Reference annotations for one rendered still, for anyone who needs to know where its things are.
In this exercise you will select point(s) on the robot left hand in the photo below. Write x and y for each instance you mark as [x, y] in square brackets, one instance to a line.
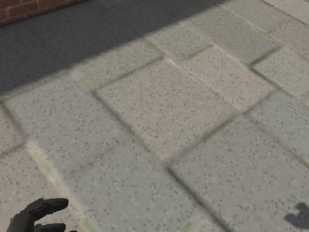
[25, 220]

